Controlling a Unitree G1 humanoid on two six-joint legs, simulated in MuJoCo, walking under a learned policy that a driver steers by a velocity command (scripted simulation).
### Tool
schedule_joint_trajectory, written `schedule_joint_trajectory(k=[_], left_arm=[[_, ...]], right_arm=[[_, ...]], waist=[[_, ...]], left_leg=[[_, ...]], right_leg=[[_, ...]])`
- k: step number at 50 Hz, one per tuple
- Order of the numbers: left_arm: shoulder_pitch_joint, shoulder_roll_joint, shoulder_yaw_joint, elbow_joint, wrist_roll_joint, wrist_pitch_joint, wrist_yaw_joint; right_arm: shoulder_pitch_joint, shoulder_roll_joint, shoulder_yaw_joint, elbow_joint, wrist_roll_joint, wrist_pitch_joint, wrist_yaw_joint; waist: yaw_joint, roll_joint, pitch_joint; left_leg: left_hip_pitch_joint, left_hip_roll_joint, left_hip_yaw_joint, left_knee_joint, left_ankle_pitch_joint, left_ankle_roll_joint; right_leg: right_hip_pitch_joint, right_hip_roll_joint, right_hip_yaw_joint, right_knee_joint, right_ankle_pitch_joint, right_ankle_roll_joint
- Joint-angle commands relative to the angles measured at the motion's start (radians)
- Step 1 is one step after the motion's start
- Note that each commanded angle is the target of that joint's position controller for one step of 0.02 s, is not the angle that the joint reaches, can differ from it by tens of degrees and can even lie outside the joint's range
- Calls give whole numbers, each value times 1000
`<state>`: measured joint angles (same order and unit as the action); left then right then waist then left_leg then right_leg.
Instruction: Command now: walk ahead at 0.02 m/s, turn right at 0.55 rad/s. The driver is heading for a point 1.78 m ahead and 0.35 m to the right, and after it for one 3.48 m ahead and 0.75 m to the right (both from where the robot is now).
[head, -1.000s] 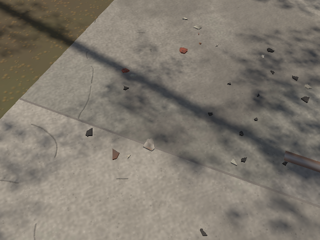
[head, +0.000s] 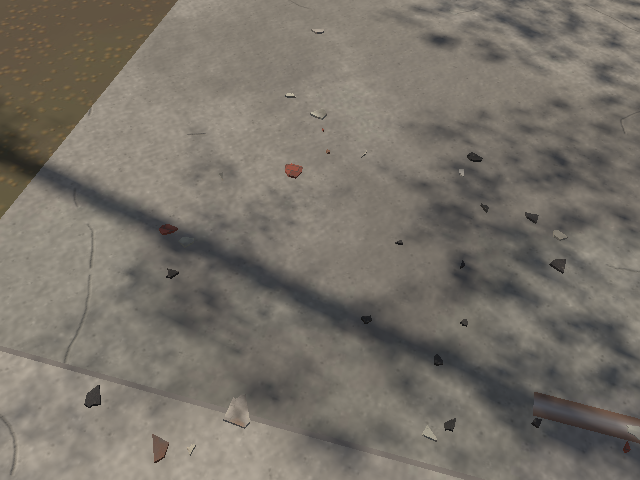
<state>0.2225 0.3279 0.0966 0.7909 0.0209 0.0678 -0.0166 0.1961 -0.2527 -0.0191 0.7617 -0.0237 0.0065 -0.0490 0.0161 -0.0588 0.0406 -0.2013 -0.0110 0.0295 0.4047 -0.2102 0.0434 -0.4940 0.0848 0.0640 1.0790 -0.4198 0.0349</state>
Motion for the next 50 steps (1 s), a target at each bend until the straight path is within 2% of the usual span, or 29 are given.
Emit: schedule_joint_trajectory(k=[1,3,7,10,12,13,14,15,16,17,18,19,20,21,23,25,30,36,38,40,41,42,43,44,45,46,47,48,50], left_arm=[[13,61,9,-57,-8,9,-15],[-23,52,3,-75,-8,14,-21],[-62,34,-12,-107,-15,18,-30],[-64,40,-15,-125,-24,14,-29],[-39,35,-16,-126,-23,6,-28],[-8,32,-16,-118,-15,-3,-23],[17,69,-9,-111,0,-17,-11],[27,183,10,-128,7,-33,0],[99,270,40,-123,-6,-35,-1],[98,211,28,-111,-12,-33,0],[28,161,12,-119,-17,-30,5],[-35,133,3,-131,-14,-25,10],[-34,121,0,-133,-21,-26,16],[-18,111,-4,-130,-20,-27,14],[22,114,-2,-118,-17,-34,6],[60,121,1,-105,-12,-44,4],[135,123,0,-71,-3,-77,8],[182,131,-4,-36,3,-104,6],[167,134,-5,-32,1,-110,5],[132,123,-10,-30,-7,-114,8],[122,87,-22,-33,-8,-122,11],[103,8,-46,-63,-21,-134,8],[115,36,-40,-79,-11,-133,11],[118,86,-28,-56,10,-123,13],[110,75,-31,-42,14,-123,0],[104,63,-33,-34,12,-122,-12],[94,57,-34,-30,19,-118,-20],[90,50,-39,-20,26,-114,-25],[58,37,-45,-27,28,-110,-30]], right_arm=[[19,-135,-36,-59,-2,-12,0],[55,-153,-45,-49,-2,-11,2],[47,-180,-59,-50,-7,-11,18],[40,-202,-71,-47,-8,-6,31],[27,-215,-77,-45,0,0,34],[17,-214,-79,-43,9,4,34],[54,-197,-78,-33,7,7,36],[97,-108,-57,-63,-13,17,42],[-23,-111,-48,-120,-10,36,23],[-37,-140,-54,-111,-4,45,19],[-21,-143,-58,-94,11,42,25],[-3,-155,-62,-77,13,34,29],[17,-172,-68,-69,-5,31,37],[32,-175,-69,-60,-16,30,46],[5,-166,-69,-66,-17,30,62],[-35,-157,-67,-74,-18,26,68],[-80,-131,-57,-72,-16,-4,72],[-148,-119,-43,-96,-6,-33,77],[-121,-118,-40,-96,0,-43,73],[2,-112,-41,-59,-4,-57,61],[108,-143,-51,-31,-10,-69,49],[231,-237,-70,-19,-26,-79,34],[283,-323,-94,14,-16,-70,38],[233,-245,-80,13,-5,-64,45],[165,-183,-64,-4,4,-66,53],[121,-144,-52,-11,3,-71,56],[112,-122,-44,-8,3,-78,55],[119,-115,-41,0,2,-86,55],[161,-123,-43,29,12,-100,60]], waist=[[-17,198,-61],[-40,211,-68],[-50,233,-75],[-50,257,-87],[-26,247,-93],[3,216,-96],[14,108,-102],[-22,-183,-101],[61,-211,-74],[44,-84,-47],[8,-60,-10],[-22,-52,-4],[-20,-69,-35],[-17,-74,-66],[0,-60,-52],[15,-61,-7],[41,-58,3],[63,-45,28],[38,-38,36],[-43,-1,24],[-94,50,-20],[-150,237,-104],[-129,327,-90],[-80,179,6],[-47,127,49],[-25,123,53],[-16,142,46],[-19,155,30],[-18,156,14]], left_leg=[[167,238,-135,-72,515,159],[210,265,-133,-63,504,170],[160,287,-83,-44,468,164],[127,300,-56,-8,472,151],[101,301,-32,46,432,122],[50,285,5,109,354,79],[-57,249,55,229,190,14],[-313,130,140,498,-343,-64],[-407,20,16,617,-448,-76],[-418,53,-45,695,-387,-77],[-408,61,-63,695,-297,-73],[-395,67,-70,669,-228,-74],[-382,62,-58,672,-183,-80],[-373,56,-56,677,-152,-84],[-411,52,-58,640,-114,-86],[-453,49,-60,570,-95,-93],[-443,44,-56,394,-53,-95],[-307,27,-33,225,-66,-54],[-198,16,-25,165,-66,-31],[52,-7,-11,36,-16,-9],[229,36,-77,-2,-55,6],[395,257,-373,-134,-311,65],[378,401,-726,-258,-538,156],[285,394,-699,-241,-582,172],[216,343,-598,-242,-499,160],[181,293,-495,-258,-382,139],[169,256,-419,-269,-264,126],[165,224,-353,-270,-127,121],[177,206,-281,-269,85,134]], right_leg=[[-88,-29,-28,19,2,32],[-81,-43,-37,-53,-16,36],[50,-64,-88,-229,-45,11],[145,-55,-132,-346,-50,-19],[222,-48,-151,-488,19,-44],[307,-38,-153,-632,137,-60],[417,-80,-43,-755,229,-77],[541,-371,331,-796,481,-135],[440,-480,448,-760,758,-295],[441,-427,367,-754,747,-315],[399,-359,290,-762,680,-290],[391,-294,242,-767,627,-252],[407,-259,232,-787,526,-246],[422,-237,240,-811,385,-247],[434,-228,298,-873,71,-257],[441,-233,351,-914,-48,-267],[460,-240,370,-916,-4,-283],[376,-254,386,-889,6,-286],[314,-255,391,-869,31,-272],[187,-210,354,-782,103,-229],[100,-157,301,-661,166,-195],[-23,-47,148,-362,113,-141],[-185,62,49,-157,-123,-126],[-225,-11,88,-36,-82,-137],[-216,-47,84,-19,2,-137],[-193,-80,60,-38,62,-128],[-177,-102,31,-51,106,-114],[-161,-109,6,-40,147,-100],[-179,-124,-26,-35,195,-78]])
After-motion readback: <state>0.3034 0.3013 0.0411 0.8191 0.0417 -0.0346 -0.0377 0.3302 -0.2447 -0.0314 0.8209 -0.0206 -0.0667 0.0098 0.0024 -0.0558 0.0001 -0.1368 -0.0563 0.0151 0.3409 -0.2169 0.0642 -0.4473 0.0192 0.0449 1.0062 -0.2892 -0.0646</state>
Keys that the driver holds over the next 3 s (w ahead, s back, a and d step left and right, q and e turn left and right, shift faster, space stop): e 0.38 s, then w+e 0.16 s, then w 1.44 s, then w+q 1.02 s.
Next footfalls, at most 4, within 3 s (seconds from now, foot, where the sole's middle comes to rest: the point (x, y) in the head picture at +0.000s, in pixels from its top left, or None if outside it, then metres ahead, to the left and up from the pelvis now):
0.28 right None -0.01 -0.12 -0.78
0.82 left None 0.20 0.01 -0.78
1.32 right None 0.41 -0.29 -0.78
1.86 left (426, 363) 0.76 -0.26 -0.78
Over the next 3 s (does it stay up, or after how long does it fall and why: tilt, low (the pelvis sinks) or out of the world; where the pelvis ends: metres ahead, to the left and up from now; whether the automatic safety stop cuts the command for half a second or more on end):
stays up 1.13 -0.41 -0.03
